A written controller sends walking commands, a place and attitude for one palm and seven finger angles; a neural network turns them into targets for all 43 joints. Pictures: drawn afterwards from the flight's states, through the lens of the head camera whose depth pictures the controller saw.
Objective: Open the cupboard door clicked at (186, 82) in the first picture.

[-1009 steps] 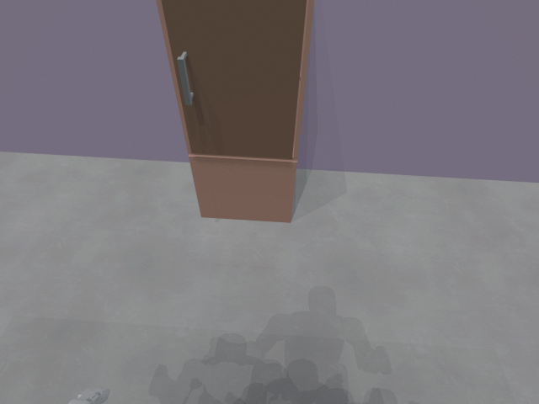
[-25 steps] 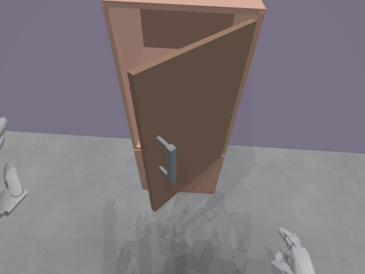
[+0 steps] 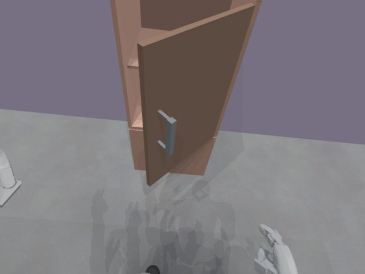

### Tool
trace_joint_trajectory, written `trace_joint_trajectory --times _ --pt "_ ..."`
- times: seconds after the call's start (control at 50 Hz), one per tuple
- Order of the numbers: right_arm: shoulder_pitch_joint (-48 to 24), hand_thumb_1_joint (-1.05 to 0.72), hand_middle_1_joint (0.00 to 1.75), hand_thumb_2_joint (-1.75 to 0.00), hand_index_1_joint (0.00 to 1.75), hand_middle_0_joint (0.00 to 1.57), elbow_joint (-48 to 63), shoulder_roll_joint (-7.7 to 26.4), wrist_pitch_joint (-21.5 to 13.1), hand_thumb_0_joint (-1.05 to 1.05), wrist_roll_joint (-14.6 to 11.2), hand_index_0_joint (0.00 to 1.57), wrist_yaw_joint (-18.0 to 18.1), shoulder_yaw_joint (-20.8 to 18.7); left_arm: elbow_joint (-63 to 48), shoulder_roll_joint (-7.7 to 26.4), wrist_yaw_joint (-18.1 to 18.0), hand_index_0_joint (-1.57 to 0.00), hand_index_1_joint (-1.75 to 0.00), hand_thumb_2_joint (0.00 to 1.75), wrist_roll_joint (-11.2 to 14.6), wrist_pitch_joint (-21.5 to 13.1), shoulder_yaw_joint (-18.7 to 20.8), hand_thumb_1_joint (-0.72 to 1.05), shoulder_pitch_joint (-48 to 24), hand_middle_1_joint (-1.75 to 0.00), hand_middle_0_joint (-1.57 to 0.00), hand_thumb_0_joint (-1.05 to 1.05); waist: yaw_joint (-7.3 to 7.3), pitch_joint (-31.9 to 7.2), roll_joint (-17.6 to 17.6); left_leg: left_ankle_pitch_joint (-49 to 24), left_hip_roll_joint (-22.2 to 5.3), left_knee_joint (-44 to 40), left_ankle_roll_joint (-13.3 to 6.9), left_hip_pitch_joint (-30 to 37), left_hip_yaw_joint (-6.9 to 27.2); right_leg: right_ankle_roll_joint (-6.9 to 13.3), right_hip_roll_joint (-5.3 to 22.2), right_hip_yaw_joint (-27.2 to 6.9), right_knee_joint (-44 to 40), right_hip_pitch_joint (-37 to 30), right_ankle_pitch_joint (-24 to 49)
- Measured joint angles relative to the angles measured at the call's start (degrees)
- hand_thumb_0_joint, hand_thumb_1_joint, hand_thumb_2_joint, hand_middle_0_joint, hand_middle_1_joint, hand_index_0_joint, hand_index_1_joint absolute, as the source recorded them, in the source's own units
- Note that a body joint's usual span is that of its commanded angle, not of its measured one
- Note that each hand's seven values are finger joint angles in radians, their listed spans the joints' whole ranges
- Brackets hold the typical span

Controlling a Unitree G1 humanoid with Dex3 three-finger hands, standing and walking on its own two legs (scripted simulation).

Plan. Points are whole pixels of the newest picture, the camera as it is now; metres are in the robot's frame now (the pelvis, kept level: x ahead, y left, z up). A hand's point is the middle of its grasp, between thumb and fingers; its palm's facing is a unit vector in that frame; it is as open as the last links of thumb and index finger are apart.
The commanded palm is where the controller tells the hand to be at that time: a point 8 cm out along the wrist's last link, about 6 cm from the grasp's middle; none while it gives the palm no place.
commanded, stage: step back with the hand held close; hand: left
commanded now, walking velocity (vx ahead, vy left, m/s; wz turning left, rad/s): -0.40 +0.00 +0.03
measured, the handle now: (165, 134) +0.48 +0.09 -0.02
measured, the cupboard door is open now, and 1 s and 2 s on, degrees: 47 47 47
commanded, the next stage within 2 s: stop stepping back and stand still in 0.02 s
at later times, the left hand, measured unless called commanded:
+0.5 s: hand (1, 251) +0.12 +0.25 +0.16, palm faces +0.40 -0.78 -0.47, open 7.4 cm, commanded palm +0.08 +0.28 +0.18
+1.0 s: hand out of the picture +0.08 +0.29 +0.15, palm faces +0.42 -0.78 -0.46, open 7.4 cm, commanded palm +0.04 +0.32 +0.18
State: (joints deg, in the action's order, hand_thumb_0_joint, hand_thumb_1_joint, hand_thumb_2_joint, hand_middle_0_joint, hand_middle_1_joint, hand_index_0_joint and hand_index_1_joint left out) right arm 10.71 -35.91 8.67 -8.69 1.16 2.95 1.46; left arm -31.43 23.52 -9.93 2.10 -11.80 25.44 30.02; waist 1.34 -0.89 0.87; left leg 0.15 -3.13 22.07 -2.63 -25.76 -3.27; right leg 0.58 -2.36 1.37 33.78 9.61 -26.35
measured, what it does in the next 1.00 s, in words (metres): walks backwards: right foot, then left foot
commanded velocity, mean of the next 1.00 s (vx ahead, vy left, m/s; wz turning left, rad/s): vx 0.03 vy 0.02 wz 0.01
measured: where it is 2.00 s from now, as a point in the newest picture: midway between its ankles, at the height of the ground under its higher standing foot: outside the picture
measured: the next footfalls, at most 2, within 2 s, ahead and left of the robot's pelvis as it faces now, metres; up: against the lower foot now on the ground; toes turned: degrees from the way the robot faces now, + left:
right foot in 0.04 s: -0.05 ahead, -0.11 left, +0.00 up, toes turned -4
left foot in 0.60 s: -0.04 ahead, +0.13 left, +0.00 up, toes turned +2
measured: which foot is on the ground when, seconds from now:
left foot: down 0.00-0.36, up 0.38-0.58, down 0.60-1.00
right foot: up 0.00-0.02, down 0.04-1.00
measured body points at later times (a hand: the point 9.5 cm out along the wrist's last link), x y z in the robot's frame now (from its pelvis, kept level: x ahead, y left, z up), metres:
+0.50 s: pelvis -0.07 -0.02 +0.00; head -0.08 +0.00 +0.45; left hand +0.09 +0.29 +0.19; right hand +0.05 -0.27 -0.08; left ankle -0.04 +0.10 -0.69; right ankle -0.09 -0.10 -0.74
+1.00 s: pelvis -0.11 +0.02 +0.00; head -0.12 +0.03 +0.45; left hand +0.06 +0.33 +0.18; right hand +0.05 -0.20 -0.08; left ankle -0.08 +0.13 -0.74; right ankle -0.09 -0.10 -0.74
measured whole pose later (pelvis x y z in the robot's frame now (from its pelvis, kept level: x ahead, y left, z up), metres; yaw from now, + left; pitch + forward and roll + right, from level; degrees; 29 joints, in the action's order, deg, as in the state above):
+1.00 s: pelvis -0.11 +0.02 +0.00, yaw -2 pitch -1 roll -1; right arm 12.4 -35.8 10.5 -8.0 0.2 4.1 2.1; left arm -23.9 22.0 -8.0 1.3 -11.4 23.4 31.6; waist 1.0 -0.3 -0.2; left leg 12.5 -1.6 27.6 -0.7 -14.6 -3.1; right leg -0.4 0.5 2.4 24.9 13.3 -11.0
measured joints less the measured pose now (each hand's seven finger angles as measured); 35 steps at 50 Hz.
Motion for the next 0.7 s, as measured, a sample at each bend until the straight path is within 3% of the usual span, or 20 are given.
trace_joint_trajectory --times 0.04,0.08,0.12,0.16,0.2,0.24,0.3,0.36,0.38,0.42,0.48,0.52,0.6,0.64,0.7 --pt "-1.94 -0.90 0.30 -0.90 0.30 0.20 0.79 -0.01 0.11 0.02 0.17 0.20 -0.24 0.36 -0.74 0.92 0.55 -0.21 -0.30 0.90 0.34 -0.09 -0.48 0.89 -0.36 -0.30 -0.21 0.02 0.50 0.50 1.88 -1.47 0.44 -0.15 0.45 -2.12 -1.85 1.54 1.59 -0.84 -8.76 -2.89 5.77" --pt "-4.53 -0.90 0.30 -0.90 0.30 0.20 0.39 0.69 0.77 0.01 0.20 0.20 -0.05 0.35 -0.79 1.17 1.42 -0.21 -0.30 0.90 0.34 -0.76 -1.49 0.89 -1.18 -0.30 -0.21 0.02 0.74 2.22 1.39 1.15 -0.48 3.73 1.55 -4.58 -1.85 -0.82 1.24 -1.61 -9.77 -2.41 4.78" --pt "-5.05 -0.90 0.30 -0.90 0.30 0.20 -0.50 1.30 1.46 0.01 0.11 0.20 0.38 0.19 -0.61 1.92 2.30 -0.21 -0.30 0.90 0.05 -1.24 -2.56 0.89 -1.11 -0.30 -0.21 0.02 0.37 3.16 0.86 8.27 -0.06 8.61 2.66 -5.10 0.05 -1.35 0.55 -2.05 -8.69 -2.20 5.01" --pt "-3.64 -0.91 0.30 -0.90 0.30 0.20 -0.46 1.62 2.08 0.01 -0.63 0.20 0.95 0.17 -1.72 3.42 2.99 -0.21 -0.30 0.90 -0.01 -0.93 -2.22 0.88 0.25 -0.30 -0.21 0.02 -0.27 2.43 1.68 7.91 1.32 10.50 3.32 -2.56 0.36 -1.46 0.84 -2.60 -7.55 -2.18 4.83" --pt "-2.26 -0.91 0.30 -0.90 0.30 0.20 0.16 1.75 2.54 0.02 -1.01 0.20 1.61 -0.17 -2.91 5.08 3.22 -0.22 -0.30 0.90 0.31 -0.12 -0.77 0.88 1.45 -0.31 -0.21 0.02 -1.84 1.59 2.56 5.48 2.52 7.93 0.85 -0.16 0.65 -1.75 1.44 -2.01 -4.32 -1.05 3.85" --pt "-1.71 -0.91 0.30 -0.90 0.30 0.20 0.46 1.62 2.09 0.02 -1.13 0.20 1.75 -0.60 -2.51 6.24 3.14 -0.22 -0.30 0.90 0.72 0.34 0.59 0.88 1.43 -0.31 -0.22 0.02 -2.67 1.94 3.62 4.85 3.32 5.97 -0.24 1.13 0.28 -1.59 1.58 -2.25 0.52 1.19 1.18" --pt "-0.32 -0.91 0.30 -0.90 0.30 0.20 1.34 1.90 0.80 0.02 -0.58 0.20 1.58 -0.62 -1.36 6.46 2.47 -0.22 -0.30 0.90 1.00 0.76 2.01 0.88 2.86 -0.31 -0.22 0.02 -3.77 1.84 3.02 2.01 3.31 1.26 0.11 3.19 0.59 -0.42 0.15 -1.04 3.23 3.66 -2.99" --pt "1.44 -0.91 0.30 -0.90 0.30 0.20 2.45 2.42 0.89 0.02 -0.63 0.20 1.35 -0.62 -0.69 6.02 1.85 -0.22 -0.30 0.90 1.10 1.24 2.73 0.88 5.68 -0.31 -0.21 0.01 -4.42 1.45 2.04 4.48 3.55 1.06 1.32 2.87 1.08 1.09 -0.18 1.65 -4.24 2.26 1.64" --pt "1.89 -0.91 0.30 -0.90 0.30 0.20 2.39 2.76 1.29 0.02 -0.66 0.20 1.26 -0.79 -0.58 5.55 1.85 -0.22 -0.30 0.90 1.02 1.31 2.42 0.88 6.57 -0.30 -0.21 0.01 -4.40 1.35 1.48 8.70 3.57 4.08 2.08 1.55 1.47 1.79 -0.17 2.10 -5.31 2.12 5.43" --pt "2.97 -0.91 0.30 -0.90 0.30 0.20 0.80 3.24 2.29 0.01 -0.44 0.20 1.22 -1.20 -0.41 4.46 1.98 -0.22 -0.30 0.90 0.61 1.26 1.43 0.88 8.03 -0.30 -0.21 0.01 -2.69 0.07 1.68 15.04 4.27 16.87 3.34 -2.03 2.34 2.64 0.41 1.58 -6.15 2.70 11.09" --pt "5.21 -0.91 0.30 -0.90 0.30 0.20 -2.70 3.61 2.95 0.02 -0.45 0.20 1.39 -1.44 2.07 1.57 1.90 -0.22 -0.30 0.90 -0.36 0.66 -0.36 0.88 7.21 -0.31 -0.21 0.01 -0.53 -2.92 2.48 16.50 3.86 28.43 3.81 -2.97 2.32 2.41 1.10 0.45 -7.53 2.92 11.32" --pt "6.73 -0.91 0.30 -0.90 0.30 0.20 -3.96 3.87 2.45 0.02 -0.73 0.20 2.02 -1.38 4.94 -0.32 1.43 -0.22 -0.30 0.90 -1.07 0.47 -1.58 0.88 4.40 -0.31 -0.21 0.01 -0.28 -3.97 2.52 16.77 2.56 25.39 3.19 0.44 1.88 2.03 1.60 1.08 -8.25 2.63 11.31" --pt "7.51 -0.91 0.30 -0.90 0.30 0.20 -4.41 5.59 0.23 0.02 -0.82 0.20 3.09 -1.72 7.62 -3.62 0.64 -0.21 -0.30 0.90 -1.95 1.15 -3.94 0.88 -1.63 -0.30 -0.21 0.01 -0.85 -3.23 -0.38 15.52 -0.04 8.84 2.05 10.83 3.03 1.13 1.30 3.86 -5.90 3.25 9.96" --pt "5.65 -0.91 0.30 -0.90 0.30 0.20 -4.60 4.88 0.06 0.02 -0.93 0.20 3.13 -1.89 7.24 -3.49 0.56 -0.21 -0.30 0.90 -1.87 1.35 -3.95 0.88 -2.84 -0.30 -0.21 0.02 -1.24 -1.39 0.45 16.77 1.03 7.70 3.45 11.86 2.57 0.43 2.59 3.48 -4.10 3.64 10.40" --pt "3.18 -0.91 0.30 -0.90 0.30 0.20 -2.26 3.21 -0.01 0.02 -1.15 0.20 2.36 -1.06 4.86 -1.29 0.94 -0.21 -0.30 0.90 -1.59 1.42 -2.34 0.89 -0.61 -0.30 -0.21 0.02 -1.77 0.46 1.36 16.32 1.55 7.85 3.23 12.72 0.76 -0.08 3.11 1.56 -3.34 3.57 10.22"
